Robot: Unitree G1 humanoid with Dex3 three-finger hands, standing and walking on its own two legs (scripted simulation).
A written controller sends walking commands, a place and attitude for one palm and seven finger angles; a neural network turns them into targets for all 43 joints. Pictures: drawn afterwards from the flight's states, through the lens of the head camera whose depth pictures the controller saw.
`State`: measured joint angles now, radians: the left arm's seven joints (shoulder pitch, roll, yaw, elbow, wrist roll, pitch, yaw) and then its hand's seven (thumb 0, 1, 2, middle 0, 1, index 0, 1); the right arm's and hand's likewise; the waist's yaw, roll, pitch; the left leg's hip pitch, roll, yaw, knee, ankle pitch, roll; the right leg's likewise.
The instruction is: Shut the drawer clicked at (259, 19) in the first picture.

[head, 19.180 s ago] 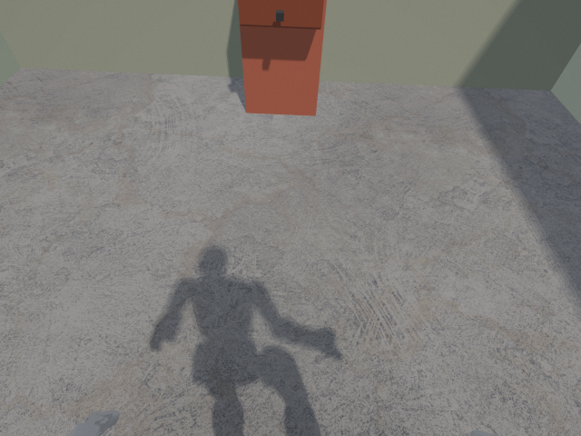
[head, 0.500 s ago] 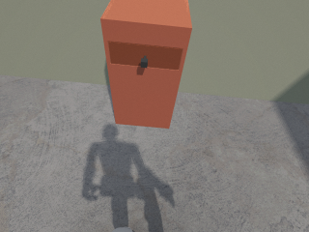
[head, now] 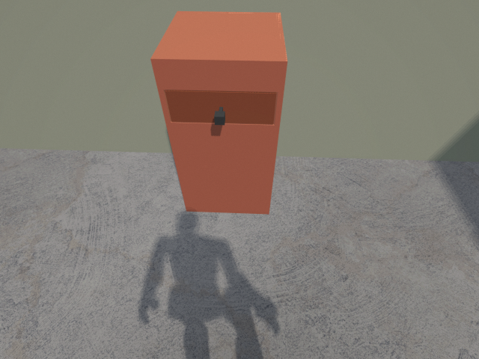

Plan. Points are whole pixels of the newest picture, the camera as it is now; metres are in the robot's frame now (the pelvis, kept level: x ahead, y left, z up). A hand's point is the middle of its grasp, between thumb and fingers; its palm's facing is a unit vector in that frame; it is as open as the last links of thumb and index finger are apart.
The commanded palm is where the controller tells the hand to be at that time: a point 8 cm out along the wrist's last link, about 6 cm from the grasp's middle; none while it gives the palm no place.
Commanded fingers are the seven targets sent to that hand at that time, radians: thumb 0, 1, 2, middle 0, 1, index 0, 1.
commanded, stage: let the arm hang, fingers relaxed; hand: left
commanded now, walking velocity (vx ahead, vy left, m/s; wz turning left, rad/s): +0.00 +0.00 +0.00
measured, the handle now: (220, 114) +0.90 +0.12 -0.13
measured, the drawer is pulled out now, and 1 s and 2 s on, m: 0.00 0.00 0.00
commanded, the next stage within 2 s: look to check the result in 0.22 s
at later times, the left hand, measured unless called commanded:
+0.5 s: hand out of the picture +0.07 +0.20 -0.16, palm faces -0.02 -0.96 -0.27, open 7.4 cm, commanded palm none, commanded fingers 0.00 0.90 0.90 -0.20 -0.30 -0.20 -0.30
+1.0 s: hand out of the picture +0.10 +0.21 -0.16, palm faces -0.02 -0.96 -0.29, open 7.4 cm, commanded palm none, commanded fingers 0.00 0.90 0.90 -0.20 -0.30 -0.20 -0.30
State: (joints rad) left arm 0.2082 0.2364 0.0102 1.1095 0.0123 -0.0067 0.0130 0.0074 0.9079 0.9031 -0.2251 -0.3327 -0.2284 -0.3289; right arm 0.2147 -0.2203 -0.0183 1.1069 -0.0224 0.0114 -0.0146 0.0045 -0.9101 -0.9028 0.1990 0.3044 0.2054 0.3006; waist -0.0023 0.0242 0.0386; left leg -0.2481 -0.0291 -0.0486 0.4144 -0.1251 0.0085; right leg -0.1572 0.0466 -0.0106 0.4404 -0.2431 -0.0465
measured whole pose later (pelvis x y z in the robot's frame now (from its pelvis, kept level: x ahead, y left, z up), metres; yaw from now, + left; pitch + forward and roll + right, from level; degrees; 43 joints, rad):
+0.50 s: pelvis +0.03 -0.01 +0.00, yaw -1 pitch -2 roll +0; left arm 0.18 0.23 0.01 1.12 0.01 -0.01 0.02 0.01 0.91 0.90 -0.20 -0.30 -0.21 -0.30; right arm 0.18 -0.23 -0.02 1.13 -0.02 0.01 -0.03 0.00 -0.91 -0.90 0.20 0.30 0.20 0.30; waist -0.01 0.02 0.08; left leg -0.20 -0.01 -0.04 0.37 -0.14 0.00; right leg -0.10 0.06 0.01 0.36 -0.23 -0.06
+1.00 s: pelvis +0.04 -0.01 +0.01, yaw -2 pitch -1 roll +0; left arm 0.16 0.25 0.02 1.12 0.01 -0.02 0.02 0.01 0.91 0.90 -0.20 -0.30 -0.21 -0.30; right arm 0.15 -0.26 -0.01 1.13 -0.02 0.00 -0.03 0.00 -0.91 -0.90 0.20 0.30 0.21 0.30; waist 0.00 0.01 0.06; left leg -0.16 -0.01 -0.02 0.34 -0.15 0.00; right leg -0.06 0.06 0.02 0.33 -0.24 -0.05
